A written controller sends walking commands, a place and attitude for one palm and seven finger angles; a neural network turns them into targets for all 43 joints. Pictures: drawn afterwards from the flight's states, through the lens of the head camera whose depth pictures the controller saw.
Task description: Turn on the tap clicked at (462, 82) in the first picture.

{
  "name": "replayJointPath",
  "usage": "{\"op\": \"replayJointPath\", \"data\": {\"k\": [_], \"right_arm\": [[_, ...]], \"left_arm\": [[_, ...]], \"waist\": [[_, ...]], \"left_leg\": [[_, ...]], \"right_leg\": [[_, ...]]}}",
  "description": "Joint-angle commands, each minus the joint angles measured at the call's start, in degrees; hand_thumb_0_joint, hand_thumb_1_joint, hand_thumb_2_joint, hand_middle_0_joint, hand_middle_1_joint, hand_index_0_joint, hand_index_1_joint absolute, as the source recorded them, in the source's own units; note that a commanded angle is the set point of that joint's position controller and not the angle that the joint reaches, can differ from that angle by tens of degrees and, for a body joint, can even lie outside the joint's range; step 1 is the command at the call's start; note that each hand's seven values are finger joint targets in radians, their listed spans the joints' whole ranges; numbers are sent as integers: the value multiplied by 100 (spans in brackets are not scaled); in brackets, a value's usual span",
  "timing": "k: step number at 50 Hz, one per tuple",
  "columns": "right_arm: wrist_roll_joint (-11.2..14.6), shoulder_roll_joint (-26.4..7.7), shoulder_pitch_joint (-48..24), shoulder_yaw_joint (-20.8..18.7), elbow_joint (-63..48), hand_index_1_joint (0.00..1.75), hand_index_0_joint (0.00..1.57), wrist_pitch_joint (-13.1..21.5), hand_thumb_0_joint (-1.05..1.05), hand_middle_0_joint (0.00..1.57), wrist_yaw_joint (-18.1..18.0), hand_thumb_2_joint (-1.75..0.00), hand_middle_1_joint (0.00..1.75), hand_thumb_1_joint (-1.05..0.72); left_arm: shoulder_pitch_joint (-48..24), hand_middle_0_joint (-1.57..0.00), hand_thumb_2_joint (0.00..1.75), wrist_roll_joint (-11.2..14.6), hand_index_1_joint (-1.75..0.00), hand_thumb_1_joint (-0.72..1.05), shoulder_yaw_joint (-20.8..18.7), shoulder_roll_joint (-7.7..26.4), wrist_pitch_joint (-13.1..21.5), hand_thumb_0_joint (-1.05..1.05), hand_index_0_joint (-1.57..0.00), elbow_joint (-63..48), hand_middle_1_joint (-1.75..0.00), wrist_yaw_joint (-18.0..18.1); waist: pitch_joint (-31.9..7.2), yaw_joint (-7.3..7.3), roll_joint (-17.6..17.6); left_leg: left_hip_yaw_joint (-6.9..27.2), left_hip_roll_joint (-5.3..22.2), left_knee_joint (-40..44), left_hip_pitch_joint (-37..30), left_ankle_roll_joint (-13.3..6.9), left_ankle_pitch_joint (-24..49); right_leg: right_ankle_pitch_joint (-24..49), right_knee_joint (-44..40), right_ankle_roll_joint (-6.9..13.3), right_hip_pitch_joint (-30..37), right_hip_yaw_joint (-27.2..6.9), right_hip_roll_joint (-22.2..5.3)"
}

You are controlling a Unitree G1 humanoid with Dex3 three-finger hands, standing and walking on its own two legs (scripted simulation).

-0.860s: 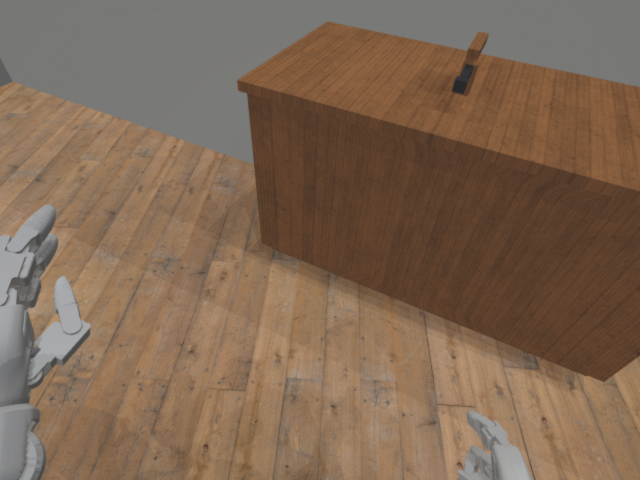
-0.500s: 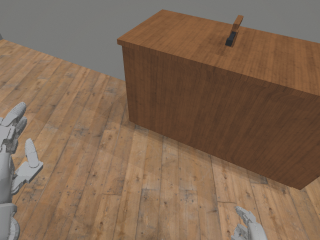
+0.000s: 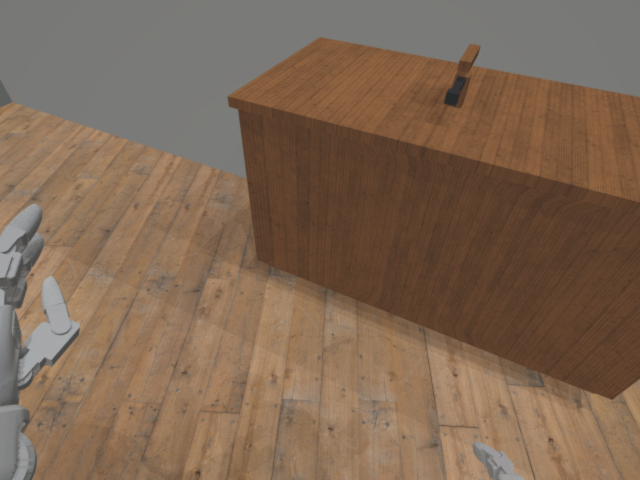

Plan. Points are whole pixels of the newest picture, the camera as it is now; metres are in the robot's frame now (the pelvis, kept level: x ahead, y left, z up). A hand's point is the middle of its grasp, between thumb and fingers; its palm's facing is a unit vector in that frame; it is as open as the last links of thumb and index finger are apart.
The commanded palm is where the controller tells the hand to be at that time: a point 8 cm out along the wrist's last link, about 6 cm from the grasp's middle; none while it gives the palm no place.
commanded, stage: walk to a spot facing it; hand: left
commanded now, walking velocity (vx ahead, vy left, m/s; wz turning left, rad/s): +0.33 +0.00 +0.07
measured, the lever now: (452, 97) +0.93 -0.26 +0.09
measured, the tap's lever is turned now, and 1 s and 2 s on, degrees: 0 0 0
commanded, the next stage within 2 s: turn to face it in 0.24 s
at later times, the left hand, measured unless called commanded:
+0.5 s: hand (135, 206) +0.35 +0.24 +0.19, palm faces +0.36 -0.83 -0.43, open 7.4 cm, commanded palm +0.31 +0.28 +0.19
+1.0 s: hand (257, 150) +0.45 +0.11 +0.21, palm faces +0.14 -0.84 -0.53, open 7.4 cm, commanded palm +0.42 +0.16 +0.19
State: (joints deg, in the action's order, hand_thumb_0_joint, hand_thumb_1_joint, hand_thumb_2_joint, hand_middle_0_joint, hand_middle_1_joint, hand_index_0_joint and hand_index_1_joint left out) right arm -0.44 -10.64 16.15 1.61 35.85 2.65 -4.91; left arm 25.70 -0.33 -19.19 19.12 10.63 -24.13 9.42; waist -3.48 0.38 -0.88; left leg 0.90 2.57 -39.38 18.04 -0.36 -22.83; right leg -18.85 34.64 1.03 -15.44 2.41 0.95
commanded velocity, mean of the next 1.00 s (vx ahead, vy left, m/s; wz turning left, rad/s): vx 0.08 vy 0.00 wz -0.42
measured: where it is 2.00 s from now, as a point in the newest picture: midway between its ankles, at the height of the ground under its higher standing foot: outside the picture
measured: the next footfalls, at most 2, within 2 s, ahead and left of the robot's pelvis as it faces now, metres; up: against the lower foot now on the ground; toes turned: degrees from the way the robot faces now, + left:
left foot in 0.22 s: +0.14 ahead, +0.15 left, +0.00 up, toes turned +9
right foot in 0.62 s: +0.27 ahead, -0.11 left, +0.00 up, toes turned -16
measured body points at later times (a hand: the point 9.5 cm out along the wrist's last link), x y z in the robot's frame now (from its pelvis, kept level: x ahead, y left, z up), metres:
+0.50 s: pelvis +0.13 +0.01 +0.01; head +0.15 +0.02 +0.46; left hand +0.33 +0.28 +0.22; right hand +0.29 -0.19 -0.07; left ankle +0.10 +0.14 -0.73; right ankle +0.18 -0.11 -0.68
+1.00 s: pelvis +0.18 -0.05 +0.01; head +0.20 -0.07 +0.46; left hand +0.44 +0.16 +0.24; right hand +0.26 -0.35 -0.08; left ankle +0.24 +0.11 -0.68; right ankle +0.23 -0.10 -0.73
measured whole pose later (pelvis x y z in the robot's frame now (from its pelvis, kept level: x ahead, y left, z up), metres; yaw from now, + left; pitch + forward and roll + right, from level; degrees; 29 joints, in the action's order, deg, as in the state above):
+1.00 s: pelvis +0.18 -0.05 +0.01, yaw -19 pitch +2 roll +3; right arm 0.2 -15.2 9.6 -2.2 33.0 -1.9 -2.0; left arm 30.9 3.2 -26.7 26.1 13.9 -32.4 8.7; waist 1.3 -0.1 0.9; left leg -0.3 3.1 -51.4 26.7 4.4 -23.3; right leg -7.9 28.6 7.1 -22.1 -0.9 6.0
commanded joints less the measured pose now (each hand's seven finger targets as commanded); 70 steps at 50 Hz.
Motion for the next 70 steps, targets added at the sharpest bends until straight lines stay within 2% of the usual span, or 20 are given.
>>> {"op": "replayJointPath", "data": {"k": [1,4,9,10,11,12,13,20,28,30,31,32,37,45,57,59,62,64,67,70], "right_arm": [[48,-755,-936,-344,-903,30,20,360,0,20,2,-90,30,-90],[1,-661,-917,-264,-836,30,20,294,0,20,39,-90,30,-90],[-26,-592,-824,-337,-969,30,20,307,0,20,-7,-90,30,-90],[9,-704,-721,-442,-997,30,20,346,0,20,-50,-90,30,-90],[-8,-916,-741,-524,-1006,30,20,338,0,20,-38,-90,30,-90],[1,-812,-734,-471,-1063,30,20,371,0,20,0,-90,30,-90],[-31,-664,-712,-374,-951,30,20,359,0,20,24,-90,30,-90],[35,-726,-751,-389,-874,30,20,372,0,20,147,-90,30,-90],[37,-664,-820,-395,-1038,30,20,416,0,20,186,-90,30,-90],[112,-586,-784,-384,-1076,30,20,412,0,20,278,-90,30,-90],[111,-490,-953,-390,-1212,30,20,410,0,20,286,-90,30,-90],[43,-451,-1045,-336,-1257,30,20,420,0,20,259,-90,30,-90],[45,-555,-1177,-328,-1063,30,20,94,0,20,387,-90,30,-90],[37,-671,-1038,-439,-1089,30,20,-114,0,20,335,-90,30,-90],[91,-854,-962,-368,-1444,30,20,-329,0,20,282,-90,30,-90],[25,-813,-810,-358,-1414,30,20,-311,0,20,299,-90,30,-90],[3,-745,-879,-436,-1586,30,20,-84,0,20,278,-90,30,-90],[-22,-599,-862,-450,-1451,30,20,-31,0,20,334,-90,30,-90],[113,-748,-746,-497,-1320,30,20,32,0,20,464,-90,30,-90],[116,-848,-480,-486,-1234,30,20,172,0,20,449,-90,30,-90]], "left_arm": [[-748,-20,90,25,-30,90,-433,1110,435,0,-20,-1047,-30,78],[-583,-20,90,-14,-30,90,-679,1281,571,0,-20,-1321,-30,111],[-457,-20,90,125,-30,90,-796,1230,609,0,-20,-1945,-30,139],[-439,-20,90,144,-30,90,-789,1218,652,0,-20,-2199,-30,150],[-316,-20,90,152,-30,90,-811,1177,703,0,-20,-2417,-30,172],[-157,-20,90,149,-30,90,-690,1158,751,0,-20,-2337,-30,181],[-105,-20,90,120,-30,90,-878,1361,689,0,-20,-2047,-30,184],[-45,-20,90,86,-30,90,-601,949,441,0,-20,-1836,-30,-20],[-582,-20,90,129,-30,90,-697,1093,309,0,-20,-1234,-30,-190],[-868,-20,90,61,-30,90,-650,1190,284,0,-20,-1420,-30,-191],[-881,-20,90,28,-30,90,-859,1460,301,0,-20,-1474,-30,-144],[-544,-20,90,105,-30,90,-1027,1399,239,0,-20,-1216,-30,-80],[105,-20,90,265,-30,90,-1494,1778,561,0,-20,-2547,-30,92],[887,-20,90,448,-30,90,-1610,1512,556,0,-20,-1631,-30,70],[-909,-20,90,243,-30,90,-580,1384,315,0,-20,-1825,-30,48],[-966,-20,90,218,-30,90,-575,1378,404,0,-20,-2035,-30,9],[-1137,-20,90,104,-30,90,-970,1697,564,0,-20,-2470,-30,-12],[-414,-20,90,109,-30,90,-1032,1464,518,0,-20,-1921,-30,-68],[-498,-20,90,176,-30,90,-500,846,375,0,-20,-1781,-30,-139],[-596,-20,90,161,-30,90,-324,802,328,0,-20,-1489,-30,-91]], "waist": [[618,-83,1094],[427,-93,611],[-389,33,288],[-708,117,-383],[-975,101,-1826],[-961,46,-1988],[-690,126,-1327],[100,2,-1200],[-70,-125,-1003],[-454,-185,145],[-656,-204,1606],[-758,-195,1731],[-1195,-118,126],[-956,-155,357],[-206,-223,639],[-298,-156,65],[-126,-274,-1691],[-18,-293,-1383],[273,-209,-1256],[192,35,-1087]], "left_leg": [[-158,22,-1969,2481,32,-647],[-144,337,-1307,1939,12,-318],[-1170,-238,1109,-825,13,1489],[-739,23,1362,-1844,-128,1684],[1065,1308,1540,-2810,-627,2225],[2371,2244,1803,-2923,-1208,2790],[2613,2380,2010,-2503,-1422,2453],[-418,1547,2108,-1005,-660,2742],[-1356,1761,581,-1142,-218,3644],[-1592,1153,-1461,-619,37,2888],[-1392,265,-3066,955,252,-223],[-481,55,-3730,1479,325,-1501],[134,327,-3697,1639,493,-181],[-105,118,-1615,1221,518,14],[-237,-123,782,-442,163,-162],[-225,85,1687,-1309,19,86],[1589,2361,2852,-1011,-917,383],[728,2176,2671,-18,-918,334],[-616,1735,2101,-671,-515,1970],[-481,1703,1669,-1112,-328,3537]], "right_leg": [[-1199,-2245,1421,1132,-3363,-2300],[1317,-1602,1263,1126,-1961,-1952],[1912,-207,513,549,-210,-975],[1961,888,283,17,-122,-789],[-99,2193,-77,-1258,276,-230],[-1705,3223,-106,-1868,-23,-59],[-1542,3788,-77,-2131,-309,-207],[-42,2155,-258,-1568,347,-500],[797,-19,-273,-245,851,-91],[2401,-788,-82,851,377,-383],[5343,-680,590,1742,-1742,-1498],[6357,-742,929,1587,-2671,-2126],[3331,-900,904,1466,-2082,-1698],[2777,-1341,666,867,-2140,-1290],[-291,-2255,486,-547,-2805,-963],[-541,-1808,287,-1052,-2535,-650],[-685,2156,-222,-1790,-817,353],[-490,3511,-290,-1351,-624,93],[-375,2202,-384,-1601,-83,-96],[-354,737,-398,-1041,293,57]]}}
